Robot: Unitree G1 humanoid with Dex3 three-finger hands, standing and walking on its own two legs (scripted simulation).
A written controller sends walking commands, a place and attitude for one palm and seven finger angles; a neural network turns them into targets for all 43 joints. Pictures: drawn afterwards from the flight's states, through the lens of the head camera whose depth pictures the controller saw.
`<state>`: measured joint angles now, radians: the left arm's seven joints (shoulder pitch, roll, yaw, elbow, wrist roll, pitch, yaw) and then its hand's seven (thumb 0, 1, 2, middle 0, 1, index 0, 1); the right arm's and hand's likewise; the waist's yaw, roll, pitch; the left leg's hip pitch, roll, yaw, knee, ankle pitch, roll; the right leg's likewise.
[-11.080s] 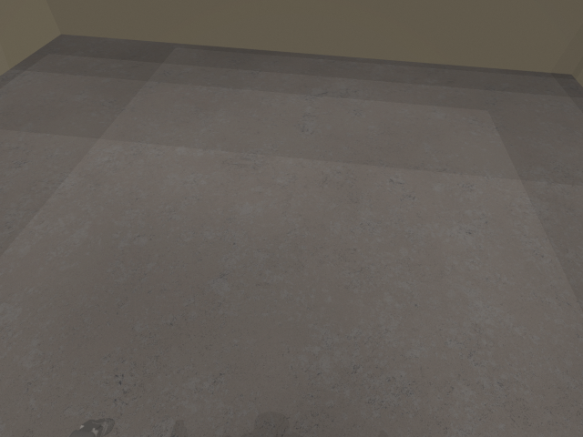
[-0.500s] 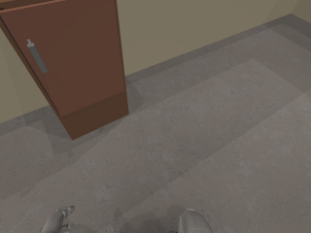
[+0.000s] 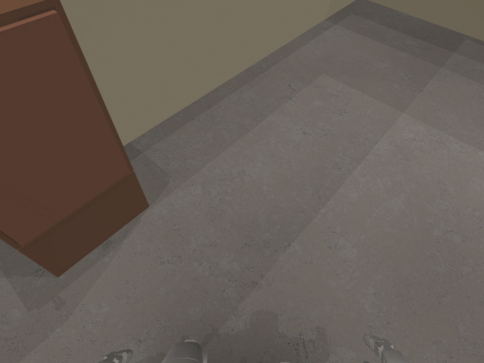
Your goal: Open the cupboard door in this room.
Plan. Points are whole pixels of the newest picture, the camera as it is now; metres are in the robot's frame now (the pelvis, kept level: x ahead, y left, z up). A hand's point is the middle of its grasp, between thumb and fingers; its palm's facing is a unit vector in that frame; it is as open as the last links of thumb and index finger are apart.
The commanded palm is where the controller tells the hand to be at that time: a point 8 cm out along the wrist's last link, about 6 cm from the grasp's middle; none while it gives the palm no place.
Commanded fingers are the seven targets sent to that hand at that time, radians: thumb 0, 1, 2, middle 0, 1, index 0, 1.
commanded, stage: walk to a spot facing it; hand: left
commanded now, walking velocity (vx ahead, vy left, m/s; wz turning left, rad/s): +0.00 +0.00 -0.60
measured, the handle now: out of the picture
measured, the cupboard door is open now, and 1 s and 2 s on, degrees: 0 0 0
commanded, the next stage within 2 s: turn to face it in 1.34 s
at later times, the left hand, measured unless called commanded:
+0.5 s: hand (140, 346) +0.16 +0.20 -0.16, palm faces -0.31 -0.93 -0.21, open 7.4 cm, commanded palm none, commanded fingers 0.00 0.90 0.90 -0.20 -0.30 -0.20 -0.30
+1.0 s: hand (181, 339) +0.17 +0.13 -0.15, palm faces -0.50 -0.84 -0.20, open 7.4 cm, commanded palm none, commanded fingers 0.00 0.90 0.90 -0.20 -0.30 -0.20 -0.30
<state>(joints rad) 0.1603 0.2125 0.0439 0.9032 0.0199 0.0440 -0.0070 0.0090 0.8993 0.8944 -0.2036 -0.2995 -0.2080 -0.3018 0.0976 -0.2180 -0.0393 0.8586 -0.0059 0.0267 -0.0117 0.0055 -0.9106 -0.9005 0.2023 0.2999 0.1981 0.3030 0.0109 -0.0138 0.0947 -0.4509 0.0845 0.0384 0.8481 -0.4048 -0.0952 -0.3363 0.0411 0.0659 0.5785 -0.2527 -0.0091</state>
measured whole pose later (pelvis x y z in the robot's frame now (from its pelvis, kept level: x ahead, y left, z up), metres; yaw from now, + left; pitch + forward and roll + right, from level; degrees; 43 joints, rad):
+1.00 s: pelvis +0.03 -0.02 +0.01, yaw -33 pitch +1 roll -1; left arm 0.26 0.21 0.04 0.96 0.02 -0.01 -0.02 0.01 0.90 0.89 -0.20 -0.30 -0.21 -0.30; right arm 0.17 -0.25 -0.06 0.92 -0.02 0.03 0.02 0.01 -0.91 -0.90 0.20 0.30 0.20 0.30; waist 0.02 0.00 0.04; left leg -0.45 0.09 0.04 0.84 -0.36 -0.09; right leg -0.17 0.06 0.06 0.42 -0.26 -0.04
